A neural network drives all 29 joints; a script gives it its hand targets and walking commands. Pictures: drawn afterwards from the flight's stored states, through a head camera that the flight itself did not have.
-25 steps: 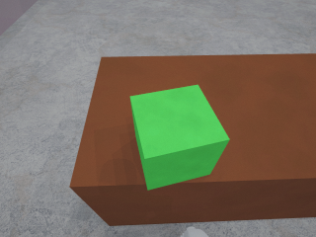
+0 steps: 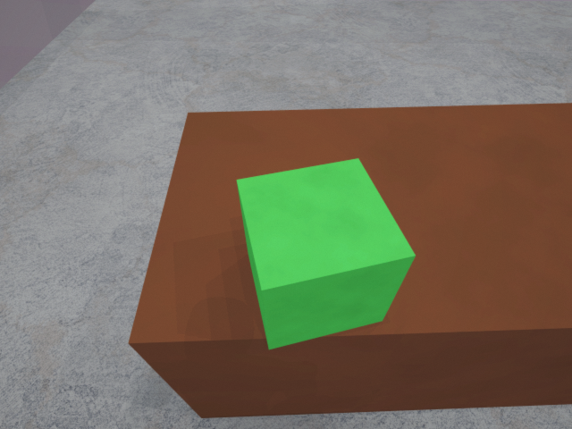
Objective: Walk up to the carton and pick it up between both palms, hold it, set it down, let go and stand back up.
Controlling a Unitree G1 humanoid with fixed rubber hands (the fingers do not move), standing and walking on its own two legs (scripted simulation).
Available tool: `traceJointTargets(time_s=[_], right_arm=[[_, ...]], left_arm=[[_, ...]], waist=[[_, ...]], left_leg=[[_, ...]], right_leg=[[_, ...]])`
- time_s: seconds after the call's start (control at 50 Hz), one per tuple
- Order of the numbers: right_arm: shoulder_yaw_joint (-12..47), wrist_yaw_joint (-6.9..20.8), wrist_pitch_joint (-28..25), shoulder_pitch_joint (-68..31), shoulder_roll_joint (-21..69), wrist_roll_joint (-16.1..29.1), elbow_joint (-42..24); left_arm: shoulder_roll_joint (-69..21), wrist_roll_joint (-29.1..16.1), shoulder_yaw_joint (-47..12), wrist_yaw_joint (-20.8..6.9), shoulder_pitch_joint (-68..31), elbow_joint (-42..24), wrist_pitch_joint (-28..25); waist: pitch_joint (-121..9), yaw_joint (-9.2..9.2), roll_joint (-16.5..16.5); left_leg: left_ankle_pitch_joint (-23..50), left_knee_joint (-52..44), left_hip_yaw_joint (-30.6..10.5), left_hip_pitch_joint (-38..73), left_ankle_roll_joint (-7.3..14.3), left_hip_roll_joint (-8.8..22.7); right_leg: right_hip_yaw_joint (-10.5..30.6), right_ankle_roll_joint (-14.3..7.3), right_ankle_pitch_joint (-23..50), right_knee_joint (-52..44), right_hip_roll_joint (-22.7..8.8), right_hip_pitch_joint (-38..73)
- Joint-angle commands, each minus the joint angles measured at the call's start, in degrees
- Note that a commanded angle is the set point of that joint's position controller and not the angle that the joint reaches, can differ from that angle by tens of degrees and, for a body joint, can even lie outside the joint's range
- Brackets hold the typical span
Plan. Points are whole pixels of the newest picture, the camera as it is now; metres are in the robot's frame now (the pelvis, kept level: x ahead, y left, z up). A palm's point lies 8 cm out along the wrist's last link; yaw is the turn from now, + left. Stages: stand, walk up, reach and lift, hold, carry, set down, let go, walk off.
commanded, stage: walk up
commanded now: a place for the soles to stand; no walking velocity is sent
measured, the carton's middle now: (313, 254) +0.39 -0.05 +0.00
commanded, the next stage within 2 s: reach and lift in 0.92 s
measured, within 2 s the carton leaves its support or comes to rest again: neither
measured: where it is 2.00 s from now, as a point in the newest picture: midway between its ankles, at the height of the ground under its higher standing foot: outside the picture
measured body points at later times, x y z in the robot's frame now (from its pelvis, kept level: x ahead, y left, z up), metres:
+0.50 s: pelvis -0.02 -0.03 +0.00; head +0.00 -0.04 +0.45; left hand +0.06 +0.29 -0.11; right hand +0.06 -0.35 -0.11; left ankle +0.01 +0.10 -0.71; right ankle +0.02 -0.15 -0.71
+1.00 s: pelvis -0.02 -0.03 +0.00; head +0.01 -0.04 +0.44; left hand +0.08 +0.29 -0.11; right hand +0.07 -0.35 -0.12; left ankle +0.01 +0.10 -0.71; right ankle +0.02 -0.15 -0.71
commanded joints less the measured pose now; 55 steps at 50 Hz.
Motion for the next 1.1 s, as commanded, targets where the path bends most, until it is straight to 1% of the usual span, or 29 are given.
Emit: traceJointTargets(time_s=[0.0, 0.02, 0.04, 0.06, 0.08, 0.1, 0.14, 0.2, 0.22, 0.26, 0.3, 0.32, 0.34, 0.36, 0.4, 0.42, 0.44, 0.48, 0.5, 0.54, 0.6, 0.66, 0.68, 0.8, 0.9, 0.92, 0.94, 0.96, 1.08], right_arm=[[-4.49, -1.02, -0.69, -2.82, -11.29, -0.61, -2.9], [-4.68, -0.92, -1.06, -1.36, -11.1, -0.81, -1.93], [-4.26, -1.73, -2.87, 0.87, -10.92, 0.18, 0.37], [-5.39, -2.11, -4.15, 2.69, -15.07, -0.39, 0.63], [-6.02, -2.21, -4.66, 1.45, -18.42, -0.57, 0.47], [-6.13, -2.47, -4.91, 1.26, -17.8, -0.54, 0.54], [-5.38, -2.96, -5.15, -1.4, -15.91, -0.69, -0.09], [-4.72, -2.85, -4.74, -4.26, -15.17, -0.33, -1.0], [-4.61, -2.76, -4.54, -6.39, -15.09, -0.48, -1.72], [-3.35, -2.53, -3.83, -5.47, -11.91, -0.02, -1.51], [-3.19, -2.54, -2.95, -4.23, -9.78, 0.5, -0.81], [-3.29, -2.51, -2.85, -3.65, -9.97, 0.39, -0.23], [-3.42, -2.42, -3.02, -3.03, -10.38, 0.05, 0.49], [-3.24, -2.43, -3.52, -2.96, -11.68, -0.17, 0.68], [-4.25, -2.31, -4.09, -4.72, -14.75, -0.77, 0.94], [-3.99, -2.35, -3.97, -5.44, -15.42, -0.87, 1.16], [-3.74, -2.41, -3.84, -6.66, -15.25, -0.82, 0.81], [-3.59, -2.4, -3.44, -7.26, -13.96, -0.93, 0.32], [-3.41, -2.26, -3.21, -6.57, -12.85, -0.45, 0.03], [-3.04, -2.14, -3.06, -4.53, -10.77, -0.32, 0.24], [-3.54, -2.05, -3.79, -2.56, -11.97, -0.41, 1.68], [-3.8, -2.28, -3.99, -4.98, -14.55, -0.71, 1.3], [-3.67, -2.36, -3.88, -5.92, -14.74, -0.7, 0.84], [-3.28, -2.16, -3.18, -5.42, -12.33, -0.16, 0.16], [-3.58, -2.12, -3.58, -5.05, -13.68, -0.77, 0.67], [-11.83, 0.85, -12.04, -24.03, -0.82, -8.83, 6.15], [-13.33, 2.86, -13.25, -19.53, -5.84, -8.52, 4.93], [-13.95, 3.3, -12.54, -18.34, -7.66, -8.71, 3.79], [-13.86, 3.06, -10.58, -11.94, -8.62, -4.13, -3.71]], left_arm=[[18.47, 1.17, 5.21, 1.63, 1.53, -2.98, -0.97], [17.52, 0.95, 4.51, 1.54, -0.78, -3.07, -0.71], [12.04, 0.82, 3.25, 0.4, -7.12, -4.8, 0.77], [9.31, 0.51, 3.11, -0.23, -7.51, -4.51, 1.53], [9.4, 0.76, 3.38, -0.32, -3.61, -3.93, 2.59], [10.86, 1.03, 4.15, -0.21, -3.61, -3.43, 2.91], [10.32, 0.04, 4.18, -0.65, -2.0, -2.9, 2.72], [10.88, 0.3, 4.8, -1.16, 0.78, -1.38, 1.94], [10.55, 0.57, 4.75, -1.27, 2.3, -1.52, 1.71], [13.4, 1.41, 5.26, -1.28, 1.3, -1.14, 1.2], [15.7, 1.0, 4.95, -1.31, -3.11, -1.7, 0.85], [15.41, 0.98, 4.71, -1.38, -3.94, -2.04, 0.96], [14.67, 1.09, 4.31, -1.53, -5.79, -2.27, 1.24], [12.78, 0.79, 3.81, -1.62, -7.74, -2.78, 1.55], [11.35, 0.95, 3.8, -2.0, -5.24, -1.61, 2.12], [10.68, 0.89, 3.94, -2.12, -3.83, -1.2, 2.21], [10.92, 1.02, 4.26, -2.14, -3.42, -1.11, 2.23], [12.0, 1.14, 4.51, -2.39, -1.29, -0.67, 1.78], [13.58, 1.4, 4.9, -2.28, -2.28, -0.66, 1.31], [14.67, 1.18, 4.46, -2.07, -4.84, -2.04, 1.16], [12.15, 0.64, 3.5, -1.86, -7.68, -2.41, 1.61], [10.87, 0.27, 3.66, -1.99, -4.51, -1.84, 1.78], [11.37, 0.65, 3.81, -2.02, -4.15, -1.28, 1.9], [13.19, 0.85, 4.03, -2.22, -6.06, -2.12, 1.47], [12.42, 0.93, 3.99, -2.46, -5.97, -2.35, 1.91], [9.36, 3.71, 3.86, 0.2, -26.08, -21.13, 16.14], [8.42, 4.84, 3.72, 0.54, -29.98, -22.96, 22.56], [6.29, 6.44, 3.92, 0.37, -26.79, -23.55, 25.87], [5.37, 6.66, 4.12, 0.03, -20.19, -31.33, 31.18]], waist=[[-6.47, 1.1, -7.56], [-5.45, -0.5, -8.03], [-4.93, -2.76, -9.92], [-5.02, -2.66, -1.77], [-3.68, -1.3, 2.24], [-2.71, -1.11, 0.32], [-3.06, 0.13, 3.33], [-6.21, 1.42, 6.49], [-5.83, 2.72, 5.09], [-6.45, 1.68, -1.27], [-5.37, -0.73, -7.47], [-5.64, -0.87, -6.46], [-5.82, -1.04, -7.38], [-5.65, -1.7, -4.39], [-2.76, 0.11, -0.61], [-3.2, 0.96, 2.03], [-2.07, 1.67, 0.62], [-3.45, 1.52, -1.56], [-3.9, 0.9, -6.02], [-3.8, -0.63, -9.01], [-6.22, -1.56, -5.66], [-7.09, 0.88, 0.07], [-6.17, 1.35, -1.46], [-4.87, -0.52, -4.49], [-5.4, -0.03, -2.15], [3.91, 0.77, 0.7], [4.19, -1.44, 2.44], [1.46, -1.42, -0.14], [-7.58, -0.1, -3.38]], left_leg=[[-7.43, -0.16, -6.66, -2.69, -0.29, -0.3], [-2.28, -5.36, -6.91, 1.36, 0.15, 0.16], [4.85, -16.04, -9.99, 9.79, 0.74, 3.01], [2.85, -25.6, -21.83, 12.27, 2.37, 11.82], [1.28, -28.87, -29.29, 11.55, 5.51, 20.86], [7.52, -26.61, -29.13, 11.34, 6.78, 21.88], [21.34, -23.38, -22.79, 13.91, 6.46, 19.34], [27.75, -18.47, -14.96, 9.55, 7.47, 17.05], [26.82, -16.71, -10.65, 6.71, 6.59, 15.52], [13.96, -10.86, -5.77, 0.44, 1.65, 8.77], [-1.34, -6.69, -4.14, 3.58, -0.8, 0.93], [-2.92, -8.26, -5.14, 5.66, -0.6, 0.67], [-2.13, -11.67, -5.91, 8.88, 0.02, 1.42], [-1.24, -16.76, -8.93, 10.55, 0.89, 4.46], [-9.47, -24.36, -15.59, 6.17, 3.11, 11.44], [-10.95, -26.06, -15.73, 3.41, 3.95, 13.21], [-11.04, -25.54, -15.21, 0.59, 4.08, 13.09], [-8.37, -19.53, -9.24, 0.14, 1.84, 9.08], [-5.35, -14.4, -6.13, 0.1, 0.36, 5.85], [-0.73, -9.0, -4.34, 4.09, -0.58, 0.83], [3.02, -17.44, -8.22, 11.19, 0.89, 4.92], [4.85, -20.95, -11.48, 7.9, 2.9, 10.65], [4.22, -19.7, -11.54, 5.99, 3.36, 11.17], [-1.03, -14.79, -6.2, 6.48, 1.24, 5.06], [-1.75, -19.2, -9.1, 6.74, 2.03, 7.86], [-11.59, -10.24, -0.84, -11.39, -3.95, 0.5], [-15.16, -9.67, -1.47, -14.56, -1.79, 1.87], [-12.59, -8.81, -1.45, -12.73, -1.24, 1.84], [0.72, -9.7, -1.08, 4.31, -3.13, 0.31]], right_leg=[[26.76, -17.0, 17.64, -14.61, -16.86, 7.89], [23.01, -14.09, 16.18, -13.25, -14.39, 3.56], [13.64, -9.69, 17.73, -8.05, -8.33, -4.82], [6.5, -4.78, 10.08, 3.63, -1.33, -9.77], [2.98, -2.91, -7.01, 6.56, 1.55, -12.27], [4.77, -2.52, -11.08, 9.52, 0.22, -12.02], [4.47, -2.56, -9.49, 9.77, -0.97, -10.95], [-1.14, -2.5, -6.68, 2.74, -2.11, -1.51], [-2.9, -2.82, 0.88, -3.03, -1.81, 2.75], [6.5, -5.18, 16.21, -9.4, -4.79, 7.76], [20.12, -10.9, 10.37, -14.91, -11.22, -0.33], [20.8, -11.52, 6.97, -16.05, -11.94, -1.71], [18.65, -9.76, 3.94, -15.52, -10.32, -4.14], [13.66, -6.99, 2.48, -13.1, -7.02, -6.66], [5.3, -3.69, 1.42, -6.51, -2.08, -4.87], [2.54, -3.54, 0.32, -4.82, -1.31, -1.25], [2.03, -3.74, -0.09, -4.9, -1.42, 1.0], [6.62, -5.22, -0.88, -11.14, -3.31, 3.08], [12.34, -6.21, -0.37, -14.03, -5.87, 2.33], [21.47, -9.12, 0.19, -19.03, -9.88, -2.12], [12.99, -5.59, 5.09, -13.64, -6.01, -5.18], [5.42, -3.52, 9.16, -6.34, -2.4, 0.08], [4.55, -3.75, 8.89, -5.76, -2.26, 0.96], [12.97, -6.14, 3.26, -12.85, -5.55, -3.39], [9.04, -4.45, 3.48, -10.29, -3.85, -2.96], [-7.08, -5.4, -14.76, -1.05, 0.16, -5.65], [-7.33, -5.59, -14.97, 3.27, 1.07, -2.12], [-7.9, -5.59, -11.03, 3.68, 1.11, -0.15], [-7.54, -4.1, 2.96, -4.02, 1.8, 0.37]])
